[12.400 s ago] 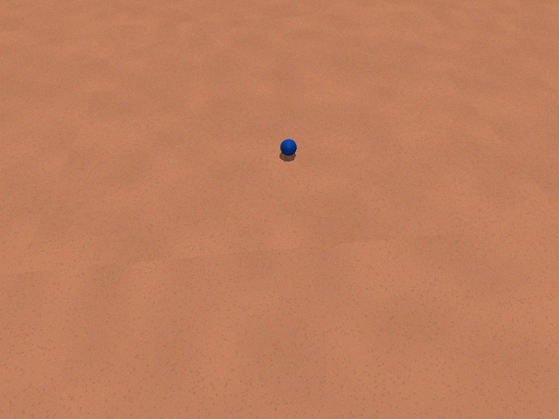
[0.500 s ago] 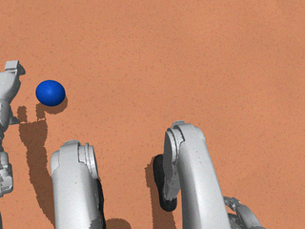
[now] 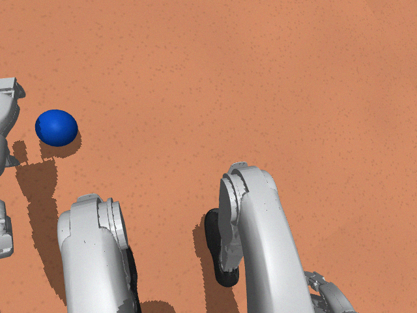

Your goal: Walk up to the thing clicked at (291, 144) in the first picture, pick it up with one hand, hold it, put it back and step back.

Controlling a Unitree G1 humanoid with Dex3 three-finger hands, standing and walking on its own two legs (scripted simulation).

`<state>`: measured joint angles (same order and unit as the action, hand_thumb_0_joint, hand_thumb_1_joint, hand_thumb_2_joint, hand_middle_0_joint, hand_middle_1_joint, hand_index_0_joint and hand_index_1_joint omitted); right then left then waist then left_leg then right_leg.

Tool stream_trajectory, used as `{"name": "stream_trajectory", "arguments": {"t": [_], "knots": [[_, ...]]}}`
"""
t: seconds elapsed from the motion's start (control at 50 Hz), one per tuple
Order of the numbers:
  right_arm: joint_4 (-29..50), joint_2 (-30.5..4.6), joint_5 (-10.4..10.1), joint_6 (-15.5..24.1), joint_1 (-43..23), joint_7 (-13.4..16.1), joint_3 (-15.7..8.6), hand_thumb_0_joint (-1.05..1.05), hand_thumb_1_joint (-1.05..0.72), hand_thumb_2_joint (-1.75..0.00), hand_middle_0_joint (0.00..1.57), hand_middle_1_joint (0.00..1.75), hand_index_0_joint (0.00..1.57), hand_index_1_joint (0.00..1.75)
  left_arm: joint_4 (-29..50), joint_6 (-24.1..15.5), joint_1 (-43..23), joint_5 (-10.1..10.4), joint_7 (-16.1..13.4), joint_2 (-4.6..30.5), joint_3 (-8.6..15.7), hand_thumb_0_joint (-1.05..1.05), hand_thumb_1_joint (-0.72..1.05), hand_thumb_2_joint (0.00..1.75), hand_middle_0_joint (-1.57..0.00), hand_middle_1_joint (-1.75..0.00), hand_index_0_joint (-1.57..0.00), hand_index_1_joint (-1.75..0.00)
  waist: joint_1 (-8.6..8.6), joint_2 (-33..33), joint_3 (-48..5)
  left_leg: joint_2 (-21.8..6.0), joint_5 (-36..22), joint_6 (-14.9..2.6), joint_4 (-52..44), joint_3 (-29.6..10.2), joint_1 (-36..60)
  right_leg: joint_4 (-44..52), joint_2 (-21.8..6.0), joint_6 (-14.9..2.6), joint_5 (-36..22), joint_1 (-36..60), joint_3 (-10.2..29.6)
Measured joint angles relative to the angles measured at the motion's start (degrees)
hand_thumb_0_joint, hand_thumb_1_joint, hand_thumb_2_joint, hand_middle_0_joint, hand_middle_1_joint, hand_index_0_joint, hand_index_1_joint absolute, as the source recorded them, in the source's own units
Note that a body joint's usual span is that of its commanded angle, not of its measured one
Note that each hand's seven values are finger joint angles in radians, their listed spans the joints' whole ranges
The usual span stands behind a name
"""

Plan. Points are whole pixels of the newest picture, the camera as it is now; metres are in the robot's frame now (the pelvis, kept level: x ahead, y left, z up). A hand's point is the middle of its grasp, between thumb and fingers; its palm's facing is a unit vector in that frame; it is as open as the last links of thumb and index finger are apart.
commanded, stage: rise first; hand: left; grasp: from above
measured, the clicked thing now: (57, 128) +0.50 +0.24 -0.29
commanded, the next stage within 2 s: approach in 1.16 s
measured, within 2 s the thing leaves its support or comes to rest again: neither
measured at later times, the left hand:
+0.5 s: hand (4, 133) +0.46 +0.30 -0.17, palm faces -0.44 -0.04 -0.90, open 13.9 cm
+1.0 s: hand (6, 134) +0.46 +0.29 -0.17, palm faces -0.45 -0.04 -0.89, open 13.5 cm
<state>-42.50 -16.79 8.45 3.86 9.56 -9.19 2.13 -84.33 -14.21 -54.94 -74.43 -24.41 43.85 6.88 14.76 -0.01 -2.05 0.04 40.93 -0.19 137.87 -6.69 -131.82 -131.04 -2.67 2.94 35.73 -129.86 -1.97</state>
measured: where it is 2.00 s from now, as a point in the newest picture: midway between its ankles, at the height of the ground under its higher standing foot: (177, 278)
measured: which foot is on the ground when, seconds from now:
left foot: down 0.00-1.00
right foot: down 0.00-1.00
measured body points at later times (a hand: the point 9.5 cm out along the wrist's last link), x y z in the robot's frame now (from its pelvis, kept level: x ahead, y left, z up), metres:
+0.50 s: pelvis +0.00 +0.00 +0.00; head +0.24 +0.06 +0.37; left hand +0.48 +0.30 -0.12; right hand +0.04 -0.28 -0.10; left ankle +0.07 +0.12 -0.30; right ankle +0.11 -0.14 -0.30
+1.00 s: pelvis +0.00 +0.00 +0.00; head +0.24 +0.06 +0.38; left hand +0.47 +0.29 -0.12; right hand +0.03 -0.28 -0.10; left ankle +0.07 +0.12 -0.30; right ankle +0.11 -0.14 -0.30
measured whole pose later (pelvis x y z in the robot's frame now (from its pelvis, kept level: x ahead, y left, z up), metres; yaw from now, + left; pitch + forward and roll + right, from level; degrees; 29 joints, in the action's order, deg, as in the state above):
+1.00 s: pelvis +0.00 +0.00 +0.00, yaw +0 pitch +33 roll -8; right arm -42.2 -17.2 8.1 4.1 10.7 -9.4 3.0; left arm -83.7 -14.9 -54.9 -74.1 -22.7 44.0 5.7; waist 15.1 0.0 -1.7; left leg 0.4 39.9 0.0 137.6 -7.2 -131.6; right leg -130.6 -2.7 2.8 34.8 -129.4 -2.4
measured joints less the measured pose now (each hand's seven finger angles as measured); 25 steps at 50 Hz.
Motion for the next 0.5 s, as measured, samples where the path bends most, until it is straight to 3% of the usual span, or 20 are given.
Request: {"name": "stream_trajectory", "arguments": {"t": [0.26, 0.5], "knots": [[0.0, -0.2, 0.6, 0.2, 0.6, -0.2, 1.3, 0.0, -0.91, -0.91, 0.2, 0.3, 0.2, 0.3, -0.8, -0.6, -0.3, 0.0, 0.5, 1.3, 0.4, 0.0, -0.54, 1.04, -0.12, -1.02, -0.1, -1.04, 0.8, -0.1, 1.0, 0.0, -0.1, 0.22, 1.1, -0.8, -0.6, -0.7, 0.2, 0.01, -0.3, -0.5, -0.6], [0.2, 0.0, 0.0, 0.3, 0.5, -0.4, 0.4, 0.0, -0.91, -0.91, 0.2, 0.3, 0.2, 0.3, 2.1, 0.6, 1.3, 0.6, 0.6, 0.1, -0.4, 0.0, -0.51, 1.02, -0.15, -0.98, -0.12, -1.0, 0.12, 0.0, 0.1, 0.1, 0.0, 0.03, 0.6, -0.3, -0.3, -0.4, 0.1, 0.05, -0.1, -0.1, -0.2]]}}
